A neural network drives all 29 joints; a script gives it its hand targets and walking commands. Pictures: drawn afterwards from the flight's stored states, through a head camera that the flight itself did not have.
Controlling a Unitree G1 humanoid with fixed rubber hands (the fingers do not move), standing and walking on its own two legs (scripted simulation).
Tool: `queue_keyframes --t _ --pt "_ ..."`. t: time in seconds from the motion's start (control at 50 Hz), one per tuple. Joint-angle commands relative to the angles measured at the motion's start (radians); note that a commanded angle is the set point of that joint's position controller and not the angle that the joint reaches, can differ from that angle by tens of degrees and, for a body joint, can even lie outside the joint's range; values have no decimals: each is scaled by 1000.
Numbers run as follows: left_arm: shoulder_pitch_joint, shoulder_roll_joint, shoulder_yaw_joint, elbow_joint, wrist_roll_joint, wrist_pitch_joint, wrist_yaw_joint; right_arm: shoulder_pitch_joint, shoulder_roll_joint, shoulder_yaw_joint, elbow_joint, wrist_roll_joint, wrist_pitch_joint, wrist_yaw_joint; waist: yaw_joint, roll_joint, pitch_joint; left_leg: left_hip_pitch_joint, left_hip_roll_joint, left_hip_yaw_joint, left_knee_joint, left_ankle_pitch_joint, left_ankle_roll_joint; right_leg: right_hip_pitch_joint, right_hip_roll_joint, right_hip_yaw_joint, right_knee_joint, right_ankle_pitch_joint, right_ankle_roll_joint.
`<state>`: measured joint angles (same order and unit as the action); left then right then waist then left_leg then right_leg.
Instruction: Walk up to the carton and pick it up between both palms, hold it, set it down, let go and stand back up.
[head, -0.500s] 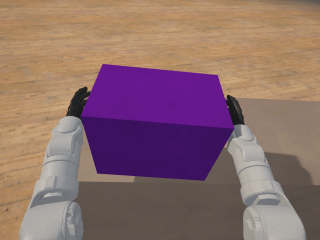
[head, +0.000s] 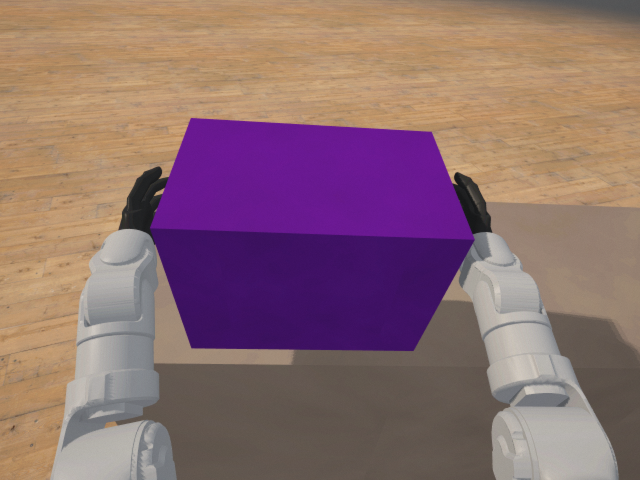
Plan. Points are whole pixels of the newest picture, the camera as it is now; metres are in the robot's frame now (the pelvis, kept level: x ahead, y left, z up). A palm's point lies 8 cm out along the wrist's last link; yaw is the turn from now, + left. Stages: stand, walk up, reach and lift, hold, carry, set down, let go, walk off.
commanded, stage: reach and lift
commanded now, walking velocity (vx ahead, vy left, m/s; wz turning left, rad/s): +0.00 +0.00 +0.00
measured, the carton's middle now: (309, 242) +0.40 +0.00 +0.13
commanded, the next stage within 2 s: hold in 1.12 s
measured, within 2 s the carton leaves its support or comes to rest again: neither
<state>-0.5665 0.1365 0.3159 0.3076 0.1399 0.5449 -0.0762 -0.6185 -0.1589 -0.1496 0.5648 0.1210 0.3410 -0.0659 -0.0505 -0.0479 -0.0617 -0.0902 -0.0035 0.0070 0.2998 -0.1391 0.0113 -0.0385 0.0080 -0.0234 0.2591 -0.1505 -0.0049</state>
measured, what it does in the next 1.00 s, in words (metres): stands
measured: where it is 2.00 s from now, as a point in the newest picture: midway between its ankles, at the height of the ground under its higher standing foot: outside the picture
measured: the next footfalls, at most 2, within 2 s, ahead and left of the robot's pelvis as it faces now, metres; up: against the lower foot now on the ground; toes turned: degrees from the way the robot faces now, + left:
none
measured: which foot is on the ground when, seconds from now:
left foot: down 0.00-1.00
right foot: down 0.00-1.00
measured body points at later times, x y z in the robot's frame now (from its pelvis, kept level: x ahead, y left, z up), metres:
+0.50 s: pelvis +0.00 +0.00 +0.00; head -0.05 +0.02 +0.45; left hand +0.37 +0.20 +0.18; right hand +0.38 -0.20 +0.19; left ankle +0.02 +0.11 -0.75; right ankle +0.00 -0.11 -0.75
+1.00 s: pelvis +0.00 +0.00 +0.00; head -0.05 +0.02 +0.45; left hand +0.37 +0.21 +0.19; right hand +0.38 -0.20 +0.21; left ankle +0.02 +0.11 -0.75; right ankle +0.00 -0.11 -0.75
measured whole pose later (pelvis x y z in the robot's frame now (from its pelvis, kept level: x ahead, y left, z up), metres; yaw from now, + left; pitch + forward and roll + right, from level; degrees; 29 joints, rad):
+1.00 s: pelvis +0.00 +0.00 +0.00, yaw +0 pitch -3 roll -1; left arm -0.57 0.13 0.32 0.14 0.15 0.74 -0.07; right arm -0.70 -0.21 -0.12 0.53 0.20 0.47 -0.07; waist -0.06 -0.04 -0.08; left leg -0.12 0.00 0.00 0.30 -0.13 0.00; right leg -0.06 0.02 -0.03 0.24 -0.14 -0.01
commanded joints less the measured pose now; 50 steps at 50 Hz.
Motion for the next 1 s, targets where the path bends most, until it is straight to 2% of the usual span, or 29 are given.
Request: queue_keyframes --t 0.0,0.02,0.06,0.08,0.1,0.12,0.14,0.18,0.24,0.26,0.28,0.32,0.36,0.38,0.42,0.44,0.46,0.48,0.52,0.58,0.64,0.68,0.78,0.84,0.86,0.92,0.94,0.96,0.98 --pt "-663 -390 -354 -102 -100 -6 -164 -758 410 303 -276 70 -61 156 9 35 -278 104 -31 27 -30 120 -13 20 27 -13 -37 84 11" --pt "-699 -404 -361 -125 -103 -5 -163 -797 429 303 -284 71 -64 161 18 34 -292 85 -30 26 -44 89 -6 19 25 -13 -35 54 11" --pt "-709 -427 -384 -180 -119 -2 -158 -788 444 308 -296 81 -65 168 9 62 -351 122 -26 23 -26 173 -20 44 31 -18 -21 118 9" --pt "-715 -426 -387 -160 -128 -4 -159 -816 441 306 -315 75 -70 166 4 41 -376 130 -30 25 -18 169 -20 43 31 -16 -25 124 14" --pt "-720 -446 -410 -193 -141 -8 -154 -832 442 315 -336 90 -75 171 5 58 -421 162 -27 18 -7 206 -26 39 38 -21 -17 148 9" --pt "-735 -445 -425 -207 -152 -9 -148 -850 443 323 -361 98 -80 169 0 62 -440 176 -30 16 7 234 -29 37 39 -22 -18 175 14" --pt "-757 -442 -453 -252 -171 -18 -140 -833 444 320 -367 98 -79 164 -25 66 -470 189 -31 12 15 246 -33 35 37 -22 -10 201 17" --pt "-732 -431 -433 -236 -150 -8 -137 -783 431 321 -306 104 -60 161 -30 69 -386 189 -32 12 10 254 -35 21 37 -19 -17 217 16" --pt "-685 -412 -415 -242 -132 18 -149 -756 410 316 -302 112 -40 161 -25 72 -368 163 -34 13 -7 233 -36 51 36 -18 -20 204 13" --pt "-656 -404 -411 -230 -116 33 -150 -735 392 306 -274 114 -30 159 -26 93 -316 154 -31 12 -9 232 -41 43 35 -20 -22 194 8" --pt "-647 -390 -391 -219 -107 47 -155 -741 385 305 -275 115 -22 160 -17 78 -296 142 -30 14 -16 206 -34 35 32 -20 -32 161 7" --pt "-709 -409 -425 -279 -142 44 -149 -793 405 317 -336 132 -29 165 -19 96 -361 137 -33 13 -9 199 -36 27 29 -17 -28 147 9" --pt "-704 -423 -430 -302 -149 43 -138 -780 398 308 -337 130 -24 171 -27 96 -375 166 -24 7 3 256 -48 20 42 -28 -19 185 2" --pt "-685 -422 -428 -294 -152 45 -134 -802 393 326 -375 142 -28 174 -9 83 -403 174 -27 5 8 262 -44 23 45 -27 -20 190 4" --pt "-689 -408 -429 -335 -148 47 -128 -779 398 343 -377 156 -18 171 -5 84 -426 184 -31 5 20 299 -44 43 45 -22 -10 244 9" --pt "-679 -399 -426 -311 -141 57 -128 -794 395 345 -383 155 -13 167 -2 81 -399 164 -34 9 17 282 -38 41 43 -20 -12 240 10" --pt "-703 -398 -432 -343 -152 52 -128 -790 399 341 -385 158 -10 165 -11 81 -410 154 -35 9 14 273 -39 41 42 -20 -6 242 15" --pt "-678 -396 -424 -327 -143 61 -127 -779 395 345 -376 160 -2 163 -1 87 -374 144 -35 11 6 266 -40 50 43 -18 -8 234 11" --pt "-708 -398 -433 -330 -162 63 -133 -803 411 350 -404 164 5 157 -11 65 -411 127 -42 13 7 242 -32 65 35 -4 -10 261 20" --pt "-692 -372 -393 -275 -151 72 -148 -829 432 363 -417 159 20 147 8 7 -399 96 -45 17 -10 187 -6 93 27 3 -14 272 32" --pt "-705 -376 -392 -286 -141 72 -153 -784 422 338 -357 152 38 146 -6 47 -381 103 -39 17 -19 198 -16 83 31 -1 -9 254 24" --pt "-702 -400 -432 -340 -166 76 -146 -814 418 361 -428 176 27 148 -1 65 -442 135 -36 10 8 274 -27 75 38 -1 -2 299 18" --pt "-748 -394 -399 -296 -150 91 -147 -810 405 319 -340 162 52 153 -15 60 -369 113 -29 8 -26 162 -28 27 34 -6 -26 154 11" --pt "-736 -390 -405 -305 -146 105 -143 -799 390 311 -324 167 59 156 -22 73 -356 115 -26 9 -22 177 -34 33 35 -10 -26 157 5" --pt "-728 -389 -409 -305 -150 111 -142 -805 379 311 -328 169 60 159 -18 72 -357 125 -24 10 -19 187 -37 22 35 -9 -27 162 5" --pt "-753 -401 -448 -394 -179 112 -134 -802 375 327 -371 202 59 159 -38 113 -433 173 -26 0 18 299 -58 38 42 -12 -14 250 5" --pt "-727 -397 -442 -378 -175 117 -132 -801 365 326 -381 202 63 158 -40 107 -423 173 -26 -2 21 313 -59 36 47 -14 -14 267 2" --pt "-717 -392 -436 -415 -181 113 -130 -810 382 358 -439 216 59 156 -23 76 -481 181 -33 0 30 342 -50 74 47 -11 -6 318 10" --pt "-693 -374 -428 -379 -172 119 -130 -806 366 352 -444 215 65 150 -26 78 -450 163 -35 -2 25 322 -50 82 43 -7 -7 326 12"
